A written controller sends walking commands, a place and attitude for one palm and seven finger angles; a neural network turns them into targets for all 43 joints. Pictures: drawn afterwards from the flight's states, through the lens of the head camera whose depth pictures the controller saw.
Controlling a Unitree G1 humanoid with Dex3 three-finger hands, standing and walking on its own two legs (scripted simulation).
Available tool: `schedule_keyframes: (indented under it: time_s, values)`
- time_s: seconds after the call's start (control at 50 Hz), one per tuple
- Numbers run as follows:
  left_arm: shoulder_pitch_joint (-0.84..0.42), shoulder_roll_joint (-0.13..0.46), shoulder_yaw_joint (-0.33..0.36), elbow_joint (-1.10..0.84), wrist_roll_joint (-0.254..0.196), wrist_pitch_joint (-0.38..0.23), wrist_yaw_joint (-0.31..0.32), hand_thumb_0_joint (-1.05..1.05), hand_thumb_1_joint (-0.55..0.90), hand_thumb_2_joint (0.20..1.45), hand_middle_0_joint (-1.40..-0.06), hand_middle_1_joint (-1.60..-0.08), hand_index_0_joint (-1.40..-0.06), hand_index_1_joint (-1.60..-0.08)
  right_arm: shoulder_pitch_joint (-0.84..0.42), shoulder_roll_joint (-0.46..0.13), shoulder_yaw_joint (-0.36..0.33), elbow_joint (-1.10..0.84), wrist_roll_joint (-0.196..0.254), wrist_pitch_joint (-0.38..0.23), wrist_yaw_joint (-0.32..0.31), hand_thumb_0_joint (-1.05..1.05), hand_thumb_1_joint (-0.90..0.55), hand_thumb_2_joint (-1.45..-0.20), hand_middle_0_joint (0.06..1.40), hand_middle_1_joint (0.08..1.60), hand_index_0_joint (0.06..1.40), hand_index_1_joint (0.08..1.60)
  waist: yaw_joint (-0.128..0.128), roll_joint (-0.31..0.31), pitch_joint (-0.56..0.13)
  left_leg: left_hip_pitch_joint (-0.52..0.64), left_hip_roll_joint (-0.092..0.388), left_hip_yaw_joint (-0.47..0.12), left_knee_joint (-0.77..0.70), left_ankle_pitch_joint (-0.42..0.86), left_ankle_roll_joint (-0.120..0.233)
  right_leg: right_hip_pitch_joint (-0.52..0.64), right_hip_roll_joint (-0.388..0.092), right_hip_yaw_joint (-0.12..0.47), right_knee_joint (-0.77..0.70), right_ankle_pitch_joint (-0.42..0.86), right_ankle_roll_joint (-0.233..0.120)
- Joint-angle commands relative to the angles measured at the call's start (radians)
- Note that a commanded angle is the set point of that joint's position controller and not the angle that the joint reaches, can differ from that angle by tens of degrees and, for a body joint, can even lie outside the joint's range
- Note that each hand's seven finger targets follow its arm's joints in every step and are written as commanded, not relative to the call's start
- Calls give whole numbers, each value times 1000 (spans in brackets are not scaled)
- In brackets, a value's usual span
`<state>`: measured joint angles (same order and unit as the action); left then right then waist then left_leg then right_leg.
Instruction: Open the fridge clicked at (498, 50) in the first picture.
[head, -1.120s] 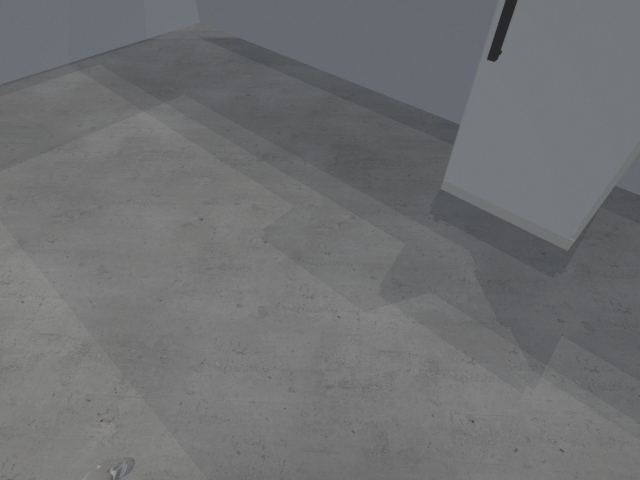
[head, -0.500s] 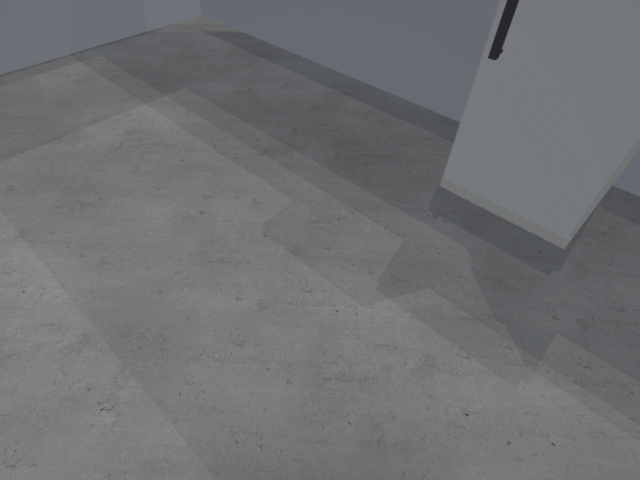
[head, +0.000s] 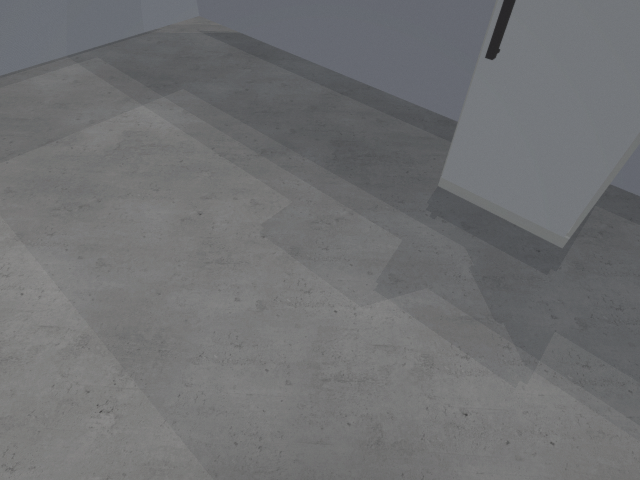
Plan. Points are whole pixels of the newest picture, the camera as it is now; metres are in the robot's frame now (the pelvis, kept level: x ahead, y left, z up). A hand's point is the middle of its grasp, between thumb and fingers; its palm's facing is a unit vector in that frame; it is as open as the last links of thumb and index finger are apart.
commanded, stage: look at it before walking up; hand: left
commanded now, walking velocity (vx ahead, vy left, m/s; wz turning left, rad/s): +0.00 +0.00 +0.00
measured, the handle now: out of the picture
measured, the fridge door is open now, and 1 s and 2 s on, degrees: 0 0 0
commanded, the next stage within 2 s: walk to a spot facing it in 0.32 s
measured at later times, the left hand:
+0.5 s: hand out of the picture +0.07 +0.24 -0.16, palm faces -0.03 -0.94 -0.34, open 7.4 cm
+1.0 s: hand (226, 450) +0.20 +0.16 -0.20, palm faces -0.16 -0.97 -0.18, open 7.4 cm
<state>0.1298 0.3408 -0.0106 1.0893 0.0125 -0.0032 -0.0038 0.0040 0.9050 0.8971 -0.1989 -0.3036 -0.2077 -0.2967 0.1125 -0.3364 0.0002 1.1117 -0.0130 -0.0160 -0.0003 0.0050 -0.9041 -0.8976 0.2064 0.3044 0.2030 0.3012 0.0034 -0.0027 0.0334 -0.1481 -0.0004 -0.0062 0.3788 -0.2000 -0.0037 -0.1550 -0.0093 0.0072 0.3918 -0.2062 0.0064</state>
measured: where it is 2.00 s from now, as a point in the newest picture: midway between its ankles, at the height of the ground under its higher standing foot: (347, 387)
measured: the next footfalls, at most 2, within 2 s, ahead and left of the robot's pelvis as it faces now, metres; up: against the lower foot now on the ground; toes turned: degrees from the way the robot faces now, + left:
right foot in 1.04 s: +0.27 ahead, -0.16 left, +0.00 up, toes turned -16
left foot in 1.42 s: +0.44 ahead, +0.07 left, +0.00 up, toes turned +1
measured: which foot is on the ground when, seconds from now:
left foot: down 0.00-1.00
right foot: down 0.00-0.82, up 0.84-1.00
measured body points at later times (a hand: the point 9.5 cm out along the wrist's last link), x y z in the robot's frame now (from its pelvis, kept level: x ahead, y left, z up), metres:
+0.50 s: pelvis +0.01 +0.00 +0.00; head +0.01 -0.01 +0.45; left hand +0.08 +0.29 -0.13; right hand +0.09 -0.30 -0.13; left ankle +0.00 +0.12 -0.75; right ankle +0.00 -0.12 -0.75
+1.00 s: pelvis +0.14 -0.02 -0.03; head +0.17 -0.03 +0.42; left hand +0.21 +0.21 -0.18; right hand +0.00 -0.22 -0.17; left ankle +0.01 +0.12 -0.74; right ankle +0.19 -0.14 -0.73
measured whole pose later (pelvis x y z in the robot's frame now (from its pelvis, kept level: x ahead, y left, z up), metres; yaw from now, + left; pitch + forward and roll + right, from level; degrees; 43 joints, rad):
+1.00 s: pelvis +0.14 -0.02 -0.03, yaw -8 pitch -1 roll -1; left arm 0.24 0.19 0.04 1.06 0.02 -0.01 -0.04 0.01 0.91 0.90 -0.20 -0.30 -0.20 -0.30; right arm 0.47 -0.16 -0.02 1.17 -0.03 -0.07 -0.03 0.00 -0.91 -0.90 0.20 0.30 0.20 0.30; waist -0.04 0.03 0.08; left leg 0.04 0.09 0.12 0.51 -0.52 -0.04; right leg -0.46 -0.03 -0.12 0.79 -0.42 -0.05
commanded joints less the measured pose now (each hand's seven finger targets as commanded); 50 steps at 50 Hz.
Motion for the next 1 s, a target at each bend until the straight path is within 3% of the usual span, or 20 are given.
schedule_keyframes:
  time_s: [0.0,0.4,0.44,0.5,0.56,0.6,0.64,0.68,0.72,0.74,0.76,0.78,0.8,0.82,0.84,0.86,0.9,0.92,0.96,0.98]
  values:
    - [-45,207,44,-67,-1,-23,16,0,900,900,-200,-300,-200,-300,-51,-209,-39,-63,5,-19,-11,0,-900,-900,200,300,200,300,-2,1,-62,14,117,-97,-61,134,31,7,-110,96,-63,115,-34]
    - [-42,209,46,-65,-1,-25,16,0,900,900,-200,-300,-200,-300,-56,-213,-37,-63,5,-17,-12,0,-900,-900,200,300,200,300,-4,-4,-70,44,119,-92,-66,152,28,14,-112,102,-80,144,-36]
    - [31,84,19,-32,-2,-4,19,0,900,900,-200,-300,-200,-300,14,-83,-6,-34,-4,1,-6,0,-900,-900,200,300,200,300,-3,-16,-85,45,110,-59,-45,10,6,5,-100,104,-76,-31,-21]
    - [71,95,31,-34,8,12,4,0,900,900,-200,-300,-200,-300,49,-87,-16,-33,-13,12,0,0,-900,-900,200,300,200,300,1,-33,20,-54,94,-50,-40,-304,13,-80,-83,149,-93,-338,-43]
    - [113,96,45,-49,11,13,-5,0,900,900,-200,-300,-200,-300,70,-89,-26,-46,-15,10,2,0,-900,-900,200,300,200,300,9,-41,93,-124,95,-44,3,-394,25,-132,-73,186,-82,-427,-70]
    - [145,79,52,-52,9,4,-8,0,900,900,-200,-300,-200,-300,96,-72,-28,-53,-13,-3,-1,0,-900,-900,200,300,200,300,5,-44,109,-129,95,-31,46,-337,32,-137,-74,211,-55,-374,-90]
    - [181,64,55,-50,6,-9,-7,0,900,900,-200,-300,-200,-300,128,-58,-30,-53,-8,-18,-4,0,-900,-900,200,300,200,300,2,-37,74,-102,104,-19,90,-244,41,-110,-75,214,-4,-256,-104]
    - [207,51,62,-48,8,-16,-4,0,900,900,-200,-300,-200,-300,144,-44,-37,-57,-7,-24,-4,0,-900,-900,200,300,200,300,4,-47,78,-128,106,-9,133,-271,41,-111,-75,227,20,-253,-115]
    - [218,42,68,-46,8,-24,-2,0,900,900,-200,-300,-200,-300,182,-25,-39,-53,-4,-35,-7,0,-900,-900,200,300,200,300,-12,-28,91,-115,110,-5,154,-254,47,-137,-75,237,73,-196,-124]
    - [224,26,70,-48,6,-29,-2,0,900,900,-200,-300,-200,-300,211,-24,-42,-45,-4,-42,-11,0,-900,-900,200,300,200,300,-20,11,78,-55,131,-25,145,-207,63,-176,-56,211,138,-123,-119]
    - [201,5,68,-59,5,-33,-3,0,900,900,-200,-300,-200,-300,271,-35,-50,-27,-5,-47,-15,0,-900,-900,200,300,200,300,-51,81,61,51,183,-92,96,-143,95,-263,-13,139,260,-36,-103]
    - [147,-38,63,-84,3,-40,-5,0,900,900,-200,-300,-200,-300,378,-66,-62,5,-11,-54,-23,0,-900,-900,200,300,200,300,-99,205,44,216,285,-232,-14,-22,153,-415,49,7,483,7,-70]
    - [47,-65,51,-131,4,-54,-4,0,900,900,-200,-300,-200,-300,487,-68,-69,42,-16,-61,-30,0,-900,-900,200,300,200,300,-142,276,74,391,393,-341,-74,256,221,-648,47,-46,645,-293,-44]
    - [-17,-48,55,-153,7,-58,-1,0,900,900,-200,-300,-200,-300,544,-52,-62,63,-18,-66,-36,0,-900,-900,200,300,200,300,-157,226,96,449,432,-338,-45,479,243,-740,-6,-7,718,-359,-41]
    - [-47,-49,63,-157,7,-58,-4,0,900,900,-200,-300,-200,-300,536,-17,-54,60,-19,-67,-40,0,-900,-900,200,300,200,300,-153,159,118,418,435,-292,-33,544,237,-740,-47,11,718,-356,-46]
    - [-63,-62,64,-157,7,-56,-12,0,900,900,-200,-300,-200,-300,496,-5,-55,52,-20,-65,-41,0,-900,-900,200,300,200,300,-130,115,140,367,431,-248,-29,508,220,-716,-79,12,659,-372,-49]
    - [-31,-103,65,-157,4,-42,-28,0,900,900,-200,-300,-200,-300,379,-13,-57,24,-24,-65,-43,0,-900,-900,200,300,200,300,-58,135,166,213,373,-111,-65,336,160,-566,-95,-39,503,-334,-49]
    - [5,-115,64,-146,4,-39,-36,0,900,900,-200,-300,-200,-300,333,-12,-52,10,-23,-67,-40,0,-900,-900,200,300,200,300,-23,141,149,105,322,-25,-56,321,128,-405,-74,-94,381,-272,-52]
    - [262,-108,77,-56,6,-34,-34,0,900,900,-200,-300,-200,-300,276,-33,-56,6,-7,-67,-35,0,-900,-900,200,300,200,300,104,84,18,-57,223,112,174,534,84,24,43,-207,271,-39,-70]
    - [431,-69,88,-3,13,-38,-23,0,900,900,-200,-300,-200,-300,259,-30,-58,-2,7,-72,-29,0,-900,-900,200,300,200,300,175,21,-59,-139,166,174,357,518,56,206,40,-180,232,42,-79]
